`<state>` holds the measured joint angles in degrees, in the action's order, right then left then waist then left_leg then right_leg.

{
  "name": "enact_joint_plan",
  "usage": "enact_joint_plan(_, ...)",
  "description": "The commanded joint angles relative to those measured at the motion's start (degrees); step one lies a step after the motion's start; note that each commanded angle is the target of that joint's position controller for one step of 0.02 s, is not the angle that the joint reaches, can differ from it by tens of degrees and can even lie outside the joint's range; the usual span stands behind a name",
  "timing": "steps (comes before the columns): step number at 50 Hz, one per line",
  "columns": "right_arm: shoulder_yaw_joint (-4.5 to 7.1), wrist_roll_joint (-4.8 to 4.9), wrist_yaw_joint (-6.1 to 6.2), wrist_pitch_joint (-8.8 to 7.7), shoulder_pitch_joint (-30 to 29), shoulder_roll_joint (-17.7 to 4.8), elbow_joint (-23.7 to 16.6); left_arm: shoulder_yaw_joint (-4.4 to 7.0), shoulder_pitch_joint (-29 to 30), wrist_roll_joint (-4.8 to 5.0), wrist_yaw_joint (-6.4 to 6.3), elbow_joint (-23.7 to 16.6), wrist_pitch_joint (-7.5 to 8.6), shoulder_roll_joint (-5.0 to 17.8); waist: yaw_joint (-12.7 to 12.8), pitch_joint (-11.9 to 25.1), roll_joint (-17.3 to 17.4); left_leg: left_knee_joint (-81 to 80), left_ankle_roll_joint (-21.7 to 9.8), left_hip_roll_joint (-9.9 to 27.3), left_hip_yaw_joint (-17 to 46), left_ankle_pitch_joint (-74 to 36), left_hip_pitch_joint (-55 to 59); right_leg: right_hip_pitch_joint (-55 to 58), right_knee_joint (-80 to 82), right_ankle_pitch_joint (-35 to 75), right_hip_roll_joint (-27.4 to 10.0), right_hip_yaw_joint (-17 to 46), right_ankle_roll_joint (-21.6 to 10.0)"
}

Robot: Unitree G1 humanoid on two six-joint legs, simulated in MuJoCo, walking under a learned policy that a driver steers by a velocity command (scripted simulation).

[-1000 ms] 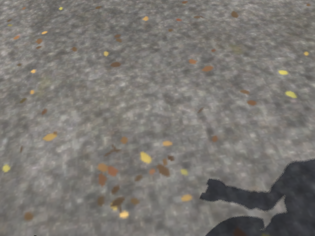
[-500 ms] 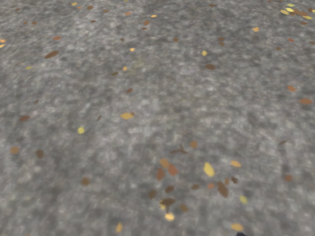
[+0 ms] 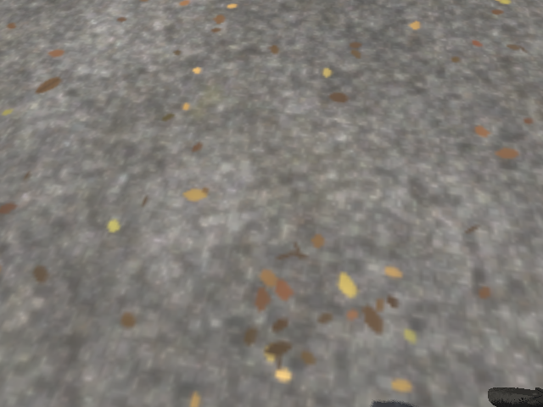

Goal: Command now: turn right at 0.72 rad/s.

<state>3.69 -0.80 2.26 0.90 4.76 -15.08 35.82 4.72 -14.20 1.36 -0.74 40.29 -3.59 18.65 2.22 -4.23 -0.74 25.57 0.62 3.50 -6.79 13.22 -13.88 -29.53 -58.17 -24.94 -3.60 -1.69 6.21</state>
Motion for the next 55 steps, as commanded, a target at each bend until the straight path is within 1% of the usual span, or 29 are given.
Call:
enact_joint_plan(1, 3.18, 0.42, -0.03, -1.33, -3.16, -9.48, -3.17, 0.36, 1.20, -0.32, 1.14, -7.07, -0.01, 2.32, -1.39, 8.44, 9.93, -6.17, -11.86, 15.17, 3.97, -22.62, 4.43, 4.28, 7.92, 5.09, -2.53, -0.10, -1.57)
enact_joint_plan(4, 3.94, 1.63, -0.97, -1.52, -2.54, -11.14, -2.11, 1.39, 0.08, -0.07, 2.22, -8.50, -0.77, 4.07, -0.99, 8.75, 9.23, -2.87, -9.90, 17.26, 2.65, -19.40, 5.08, 8.42, 14.61, 6.19, -1.25, -2.83, -4.32)
enact_joint_plan(6, 3.79, 2.55, -1.44, -1.39, -1.73, -9.62, -0.96, 2.60, -3.30, -0.15, 1.77, -8.01, -0.93, 5.17, 0.89, 8.56, 5.79, 4.92, -5.26, 14.81, -0.86, -10.43, 1.29, 16.08, 23.13, 12.46, 1.73, -4.07, -7.43)
enact_joint_plan(7, 3.38, 1.92, -1.92, -1.19, 1.57, -7.41, 0.29, 4.19, -6.53, -0.44, 0.84, -7.58, -0.55, 9.04, 1.53, 7.59, -3.98, 16.93, -1.13, 9.67, -4.76, -0.37, -5.51, 22.89, 30.08, 26.72, 0.36, 2.63, -10.78)
enact_joint_plan(8, 2.10, -0.90, -1.83, -0.90, -0.85, -4.28, -3.20, 5.82, -6.91, -0.59, -0.17, -9.89, 0.36, 17.28, 0.32, 5.46, -22.62, 37.68, 4.93, -0.16, -5.13, 27.00, -25.13, 30.33, 34.66, 47.26, -13.78, 28.43, -20.57)
enact_joint_plan(9, 2.38, -0.41, -1.11, -0.94, -5.57, -6.28, -5.08, 5.08, -7.47, -3.00, 0.96, -10.93, 2.54, 16.69, 3.24, 13.01, -16.63, 47.31, 4.35, -4.21, 8.81, 29.31, -27.79, 28.30, 38.86, 40.30, -18.67, 38.38, -28.59)
enact_joint_plan(10, 2.73, 0.86, -0.68, -1.08, -6.88, -7.97, -4.96, 4.43, -5.50, -2.97, 1.40, -10.71, 3.93, 14.96, 2.60, 10.91, -10.88, 49.31, 2.82, -3.22, 11.48, 24.46, -29.36, 27.57, 40.02, 33.40, -16.80, 33.68, -26.90)
enact_joint_plan(11, 2.91, 0.96, -0.31, -1.43, -6.30, -8.11, -4.36, 4.05, -3.14, -1.63, 0.96, -10.36, 4.40, 13.24, 0.89, 8.91, -7.88, 47.49, 1.46, -2.30, 12.65, 18.78, -29.71, 26.44, 39.65, 28.25, -13.80, 30.09, -23.63)
enact_joint_plan(12, 3.38, 0.55, -0.50, -1.99, -3.75, -9.40, -3.09, 3.30, -2.48, 0.34, 0.36, -9.91, 4.16, 10.64, -0.59, 10.13, -4.51, 43.17, 0.60, -0.49, 13.64, 13.20, -29.22, 26.70, 40.72, 11.68, -11.40, 28.51, -20.97)
enact_joint_plan(13, 3.73, 0.59, -1.12, -2.53, -2.84, -10.11, -2.48, 2.55, -1.10, 0.98, -0.08, -10.36, 3.91, 9.32, -1.38, 9.98, -4.43, 39.37, 0.20, -0.47, 13.16, 8.57, -26.86, 24.40, 42.88, -3.25, -9.51, 28.02, -19.62)
enact_joint_plan(15, 3.45, 1.35, -2.63, -3.15, -0.06, -9.23, -0.22, 1.20, -0.07, -0.36, -0.80, -11.13, 4.29, 7.28, -1.60, 9.99, -7.84, 37.08, 0.98, -0.94, 9.66, 1.87, -26.54, 24.85, 45.82, -12.00, -9.11, 26.15, -18.74)
enact_joint_plan(19, 2.06, 1.33, -3.28, -4.23, -1.42, -6.70, 1.34, 0.38, -3.47, -1.83, -0.91, -8.51, 6.34, 6.84, 0.67, 5.50, -7.69, 26.57, 1.79, 0.43, 7.74, -6.00, -27.23, 26.53, 48.29, -2.86, -8.69, 18.76, -17.26)
enact_joint_plan(25, 1.15, 2.10, -3.96, -3.62, 0.82, -6.33, 2.00, 0.40, -1.34, -3.47, 0.01, -6.05, 6.86, 7.59, 1.54, 0.29, -4.52, 18.98, 2.32, 1.29, 8.91, -7.16, -22.75, 23.06, 49.36, 16.98, -10.88, 7.81, -18.33)
enact_joint_plan(31, 1.64, 2.03, -5.55, -2.74, 2.60, -7.53, -1.13, 1.21, 3.25, -1.28, -0.55, -4.91, 4.90, 7.96, 0.56, 1.43, -4.80, 14.80, 0.95, 1.04, 4.84, -4.13, -19.57, 25.16, 40.70, 34.75, -11.78, 0.43, -16.67)
enact_joint_plan(34, 2.98, 2.06, -5.67, -2.69, 10.54, -9.13, -0.40, 1.45, 5.42, 0.19, -1.39, -4.96, 4.01, 7.38, -3.64, 6.96, -3.40, 8.00, -2.47, -3.90, 1.06, -4.13, -8.22, 24.73, 24.91, 48.64, -9.41, -3.84, -12.72)
enact_joint_plan(35, 4.40, 1.64, -4.59, -2.87, 17.23, -11.99, 1.08, 0.95, 3.84, 0.07, -1.37, -4.81, 4.36, 5.75, -6.53, 10.91, 1.15, 2.17, -5.12, -5.98, 3.60, -12.90, 2.57, 20.40, 12.38, 45.31, -5.23, -5.91, -9.12)
enact_joint_plan(36, 5.73, 2.10, -2.95, -2.74, 19.54, -18.37, -0.07, -0.48, 2.81, -2.91, -0.88, -6.96, 4.89, 1.46, -5.25, 13.44, 14.96, 1.09, -11.15, 7.03, 23.97, -37.50, 14.27, 4.87, -6.15, 8.30, 1.46, -6.75, -4.16)
enact_joint_plan(37, 5.46, 0.00, -3.18, -3.36, 18.25, -21.19, -2.55, -1.25, -0.45, -3.51, -0.27, -8.07, 5.54, 0.61, -2.46, 23.20, 19.89, -3.27, -24.61, 17.73, 50.71, -32.77, 25.38, -9.24, -20.86, -15.95, 11.43, 4.65, -2.11)
enact_joint_plan(38, 4.76, 0.44, -3.69, -3.49, 16.12, -16.90, -3.71, -0.47, 2.07, -1.88, 0.28, -7.32, 6.09, 5.38, -5.48, 23.71, 9.74, -5.73, -23.02, 16.03, 46.02, -21.17, 24.54, -11.62, -23.01, -11.18, 7.28, 10.75, -3.08)
enact_joint_plan(39, 4.02, 1.38, -3.45, -3.39, 13.35, -14.50, -3.83, -0.25, 5.55, -1.11, 0.35, -7.91, 6.26, 6.32, -4.81, 17.60, 6.54, -6.34, -19.87, 13.10, 40.07, -13.97, 19.21, -12.77, -20.46, -6.12, 5.73, 9.85, -4.06)
enact_joint_plan(40, 3.68, 2.33, -2.96, -2.74, 10.71, -13.31, -4.30, -0.19, 6.85, -1.74, -0.23, -7.36, 6.07, 5.67, -3.60, 13.75, 2.06, -7.13, -16.81, 10.22, 36.07, -9.38, 13.82, -12.43, -15.91, -2.33, 3.63, 9.64, -4.18)
enact_joint_plan(41, 3.12, 3.33, -2.39, -2.24, 9.94, -11.81, -4.23, 0.18, 6.89, -2.28, -0.36, -7.45, 5.99, 6.49, -2.60, 12.80, 2.24, -8.99, -15.29, 7.83, 34.32, 2.56, 9.44, -9.85, -9.28, 0.92, 1.86, 10.20, -4.62)
enact_joint_plan(43, 2.88, 2.67, -1.61, -2.02, 8.22, -12.14, -5.46, 0.12, 6.68, -1.87, 0.59, -7.00, 6.20, 5.50, -1.86, 10.62, 6.31, -13.36, -14.71, 4.57, 34.80, 17.79, 4.05, -6.00, -2.24, 5.94, 3.02, 8.37, -4.23)
enact_joint_plan(45, 2.98, 2.18, -0.88, -2.32, 8.62, -12.98, -5.63, -0.03, 7.19, -1.66, 0.79, -6.33, 7.08, 4.81, -2.35, 9.08, 7.36, -14.37, -15.01, 3.80, 34.91, 19.53, 2.30, -5.00, 4.47, 7.54, 3.91, 8.08, -3.28)
enact_joint_plan(50, 2.57, 2.39, -0.23, -2.49, 10.44, -13.04, -4.41, -0.54, 9.72, -0.93, 0.92, -5.67, 9.19, 3.41, -4.02, 7.22, 9.53, -12.17, -13.91, 2.46, 33.24, 15.88, 2.93, -3.71, 17.47, 14.44, 4.85, 7.61, -1.39)
enact_joint_plan(51, 3.13, -1.37, -2.49, -1.43, 12.44, -14.56, -2.20, -1.86, 6.61, -5.97, 2.10, -3.23, 6.30, 2.37, -5.10, 8.01, 11.78, -11.40, -12.04, -0.21, 29.45, 16.46, 2.42, -2.07, 16.47, 14.51, 3.40, 2.83, -1.28)
enact_joint_plan(52, 2.56, -1.41, -3.58, -1.34, 13.40, -12.43, -2.11, -1.86, 7.43, -5.82, 2.43, -3.55, 5.44, 2.06, -6.02, 6.78, 11.69, -12.01, -11.79, -0.29, 29.01, 16.79, 0.52, -0.70, 18.03, 15.03, 2.82, 1.67, -1.28)
enact_joint_plan(53, 2.20, -1.15, -4.39, -1.62, 13.69, -11.79, -2.12, -2.04, 9.23, -4.79, 2.46, -4.32, 5.25, 2.29, -6.71, 5.68, 11.54, -12.81, -11.98, 0.54, 29.75, 17.87, -1.26, 0.81, 19.37, 15.44, 2.20, 1.05, -1.57)
enact_joint_plan(55, 2.16, -1.12, -5.13, -2.35, 12.84, -12.33, -2.41, -1.93, 10.56, -3.31, 2.57, -5.06, 5.45, 3.87, -6.80, 4.36, 11.62, -13.58, -12.10, 3.21, 31.14, 20.30, -1.90, 2.39, 21.42, 14.71, 1.02, 0.52, -3.39)
